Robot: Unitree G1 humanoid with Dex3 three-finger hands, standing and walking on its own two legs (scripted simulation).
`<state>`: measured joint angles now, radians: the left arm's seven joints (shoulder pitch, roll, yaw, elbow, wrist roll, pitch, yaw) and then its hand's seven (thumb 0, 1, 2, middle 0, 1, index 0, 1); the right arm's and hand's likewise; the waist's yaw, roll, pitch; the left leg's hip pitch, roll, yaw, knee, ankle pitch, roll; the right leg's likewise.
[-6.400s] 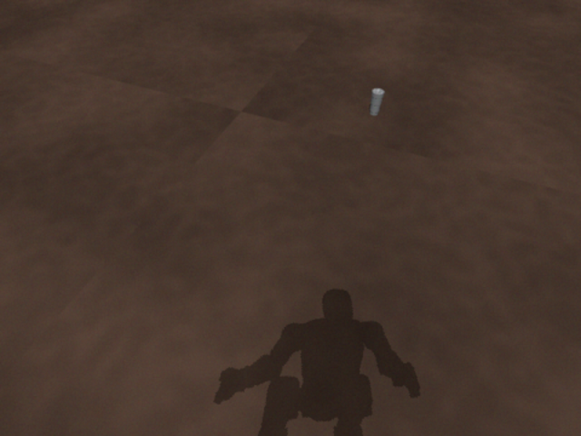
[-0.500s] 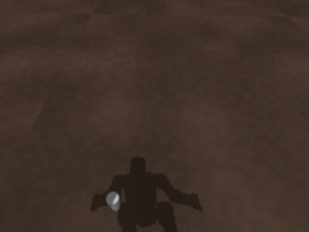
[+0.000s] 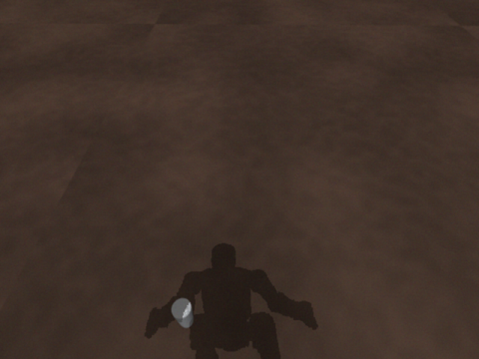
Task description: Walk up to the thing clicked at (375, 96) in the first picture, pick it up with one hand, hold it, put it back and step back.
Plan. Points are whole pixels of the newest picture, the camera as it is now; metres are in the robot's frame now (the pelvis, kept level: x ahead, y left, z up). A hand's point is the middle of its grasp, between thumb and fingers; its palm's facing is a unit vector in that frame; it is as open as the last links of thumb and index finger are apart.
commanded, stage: walk up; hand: left
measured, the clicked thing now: (184, 314) +0.42 +0.22 -0.71
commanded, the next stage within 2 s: stand in 0.28 s
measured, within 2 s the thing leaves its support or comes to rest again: neither
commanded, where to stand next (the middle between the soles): +0.02 +0.00 m, yaw -1 degrees
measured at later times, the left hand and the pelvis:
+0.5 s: hand out of the picture +0.08 +0.25 -0.15, palm faces -0.03 -0.94 -0.34, open 7.4 cm; pelvis -0.01 +0.00 +0.00, yaw +0 degrees
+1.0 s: hand out of the picture +0.05 +0.24 -0.16, palm faces -0.04 -0.94 -0.34, open 7.4 cm; pelvis -0.02 -0.01 +0.00, yaw -1 degrees
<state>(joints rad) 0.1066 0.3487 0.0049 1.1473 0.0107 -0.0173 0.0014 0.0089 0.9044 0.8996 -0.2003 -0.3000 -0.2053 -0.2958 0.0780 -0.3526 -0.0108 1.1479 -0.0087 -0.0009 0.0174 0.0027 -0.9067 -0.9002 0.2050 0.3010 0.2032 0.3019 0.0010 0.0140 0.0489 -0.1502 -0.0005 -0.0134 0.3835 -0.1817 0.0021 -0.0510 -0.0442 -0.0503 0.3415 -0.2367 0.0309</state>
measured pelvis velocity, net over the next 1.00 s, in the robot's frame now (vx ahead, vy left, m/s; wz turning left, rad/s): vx -0.02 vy -0.01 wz -0.01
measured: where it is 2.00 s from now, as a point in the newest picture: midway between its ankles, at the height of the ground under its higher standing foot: outside the picture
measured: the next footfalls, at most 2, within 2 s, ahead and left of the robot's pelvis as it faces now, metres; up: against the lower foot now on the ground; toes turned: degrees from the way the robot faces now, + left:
none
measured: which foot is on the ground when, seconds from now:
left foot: down 0.00-1.00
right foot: down 0.00-1.00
